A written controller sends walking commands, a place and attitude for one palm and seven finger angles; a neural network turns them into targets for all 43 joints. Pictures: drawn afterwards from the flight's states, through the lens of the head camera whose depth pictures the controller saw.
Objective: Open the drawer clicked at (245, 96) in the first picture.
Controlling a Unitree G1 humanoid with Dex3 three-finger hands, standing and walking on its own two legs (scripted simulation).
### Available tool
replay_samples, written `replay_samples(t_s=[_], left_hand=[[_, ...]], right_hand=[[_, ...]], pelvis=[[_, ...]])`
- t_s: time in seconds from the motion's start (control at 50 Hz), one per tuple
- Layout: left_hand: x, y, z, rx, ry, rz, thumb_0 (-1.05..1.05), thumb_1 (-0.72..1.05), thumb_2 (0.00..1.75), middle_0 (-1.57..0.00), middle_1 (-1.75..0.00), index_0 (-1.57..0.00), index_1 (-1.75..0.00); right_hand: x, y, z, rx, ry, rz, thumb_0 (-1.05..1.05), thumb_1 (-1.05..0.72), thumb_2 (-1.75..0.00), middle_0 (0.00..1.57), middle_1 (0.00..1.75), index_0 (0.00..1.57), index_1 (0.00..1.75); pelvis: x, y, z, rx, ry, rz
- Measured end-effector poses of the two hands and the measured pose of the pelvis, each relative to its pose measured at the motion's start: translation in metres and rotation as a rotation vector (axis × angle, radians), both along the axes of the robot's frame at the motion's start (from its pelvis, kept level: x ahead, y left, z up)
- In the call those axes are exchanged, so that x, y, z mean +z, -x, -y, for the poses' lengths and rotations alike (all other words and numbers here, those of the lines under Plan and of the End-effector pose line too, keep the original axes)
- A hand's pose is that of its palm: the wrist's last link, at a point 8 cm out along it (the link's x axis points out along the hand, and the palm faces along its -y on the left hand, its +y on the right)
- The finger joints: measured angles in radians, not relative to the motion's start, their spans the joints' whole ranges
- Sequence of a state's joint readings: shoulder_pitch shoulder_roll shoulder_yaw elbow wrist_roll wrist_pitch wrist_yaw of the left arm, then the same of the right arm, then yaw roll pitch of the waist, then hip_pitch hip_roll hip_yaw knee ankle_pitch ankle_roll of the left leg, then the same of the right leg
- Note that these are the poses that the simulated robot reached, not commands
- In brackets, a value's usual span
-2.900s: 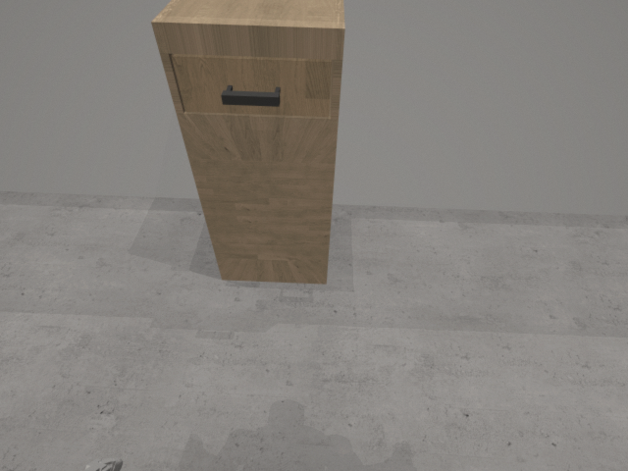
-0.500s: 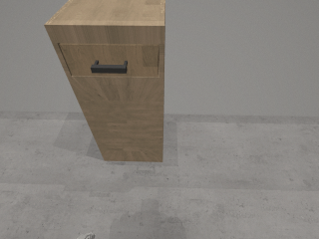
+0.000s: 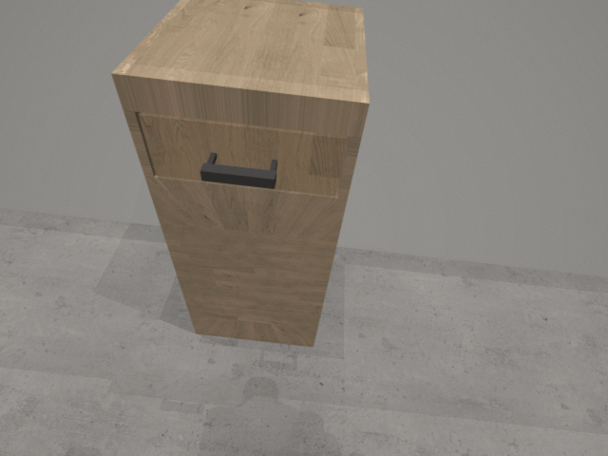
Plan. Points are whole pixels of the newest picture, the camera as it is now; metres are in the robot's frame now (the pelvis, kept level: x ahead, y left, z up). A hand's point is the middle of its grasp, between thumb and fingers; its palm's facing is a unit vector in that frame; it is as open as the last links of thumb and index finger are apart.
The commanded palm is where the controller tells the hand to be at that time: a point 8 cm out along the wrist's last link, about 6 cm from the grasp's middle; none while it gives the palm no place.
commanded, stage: come to a stop and stand still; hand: left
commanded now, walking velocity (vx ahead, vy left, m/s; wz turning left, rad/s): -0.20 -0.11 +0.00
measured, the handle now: (241, 168) +0.57 +0.17 +0.03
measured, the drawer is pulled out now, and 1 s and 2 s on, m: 0.00 0.00 0.00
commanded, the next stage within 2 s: look again from close up in 1.54 s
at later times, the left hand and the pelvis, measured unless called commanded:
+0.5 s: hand out of the picture +0.07 +0.13 -0.16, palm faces +0.05 -0.97 -0.25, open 7.3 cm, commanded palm none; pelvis -0.01 -0.06 +0.00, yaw +0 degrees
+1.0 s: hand out of the picture -0.06 +0.16 -0.18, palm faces +0.06 -0.98 -0.17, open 7.4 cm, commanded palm none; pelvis -0.02 -0.01 +0.00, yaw +0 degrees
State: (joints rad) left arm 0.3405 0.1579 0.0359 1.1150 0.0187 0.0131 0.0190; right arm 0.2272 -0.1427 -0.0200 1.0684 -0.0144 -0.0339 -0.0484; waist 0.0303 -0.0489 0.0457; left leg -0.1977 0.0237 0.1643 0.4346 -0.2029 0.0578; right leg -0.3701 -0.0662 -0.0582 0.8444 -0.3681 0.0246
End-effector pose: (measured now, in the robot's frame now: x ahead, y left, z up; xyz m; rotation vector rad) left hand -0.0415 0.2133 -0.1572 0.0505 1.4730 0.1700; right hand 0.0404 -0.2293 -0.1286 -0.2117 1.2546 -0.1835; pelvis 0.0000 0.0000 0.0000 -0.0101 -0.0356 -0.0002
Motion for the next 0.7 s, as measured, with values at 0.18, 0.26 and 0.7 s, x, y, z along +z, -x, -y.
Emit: replay_samples(t_s=[0.18,0.26,0.7], left_hand=[[0.008,-0.063,0.008,-0.064,-0.064,0.069,0.01,0.91,0.90,-0.20,-0.30,-0.20,-0.30],[0.012,-0.088,0.019,-0.096,-0.121,0.152,0.01,0.90,0.90,-0.20,-0.30,-0.20,-0.30],[0.010,-0.031,0.006,-0.016,-0.091,0.154,0.01,0.90,0.90,-0.21,-0.30,-0.20,-0.30]], right_hand=[[-0.018,0.025,0.012,-0.081,-0.058,-0.113,0.00,-0.93,-0.89,0.20,0.30,0.20,0.30],[-0.036,0.035,0.030,-0.108,-0.101,-0.129,0.01,-0.92,-0.89,0.20,0.30,0.20,0.30],[-0.015,0.023,0.040,0.007,-0.032,-0.022,0.00,-0.91,-0.89,0.20,0.30,0.19,0.30]], pelvis=[[-0.002,-0.007,0.022,-0.015,-0.013,-0.008],[-0.012,-0.006,0.042,-0.024,-0.035,-0.014],[-0.007,0.029,0.029,0.008,0.001,-0.031]])
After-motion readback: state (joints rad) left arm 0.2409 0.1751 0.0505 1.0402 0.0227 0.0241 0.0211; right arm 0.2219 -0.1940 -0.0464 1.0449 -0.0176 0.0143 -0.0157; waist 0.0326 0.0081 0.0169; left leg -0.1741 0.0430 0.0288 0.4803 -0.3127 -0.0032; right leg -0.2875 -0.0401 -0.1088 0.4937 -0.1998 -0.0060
